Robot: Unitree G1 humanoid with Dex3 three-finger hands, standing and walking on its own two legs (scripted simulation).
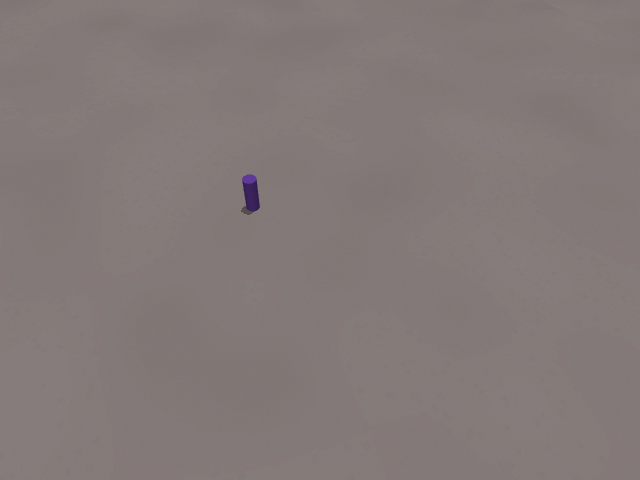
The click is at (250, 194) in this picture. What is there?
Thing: squat round
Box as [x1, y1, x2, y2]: [242, 174, 259, 210]
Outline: 245,175 242,178 246,207 249,210 256,210 259,207 256,179 253,175
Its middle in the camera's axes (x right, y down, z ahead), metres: -0.29 -0.19 +1.72
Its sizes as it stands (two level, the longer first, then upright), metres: 0.058 0.058 0.160
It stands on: the floor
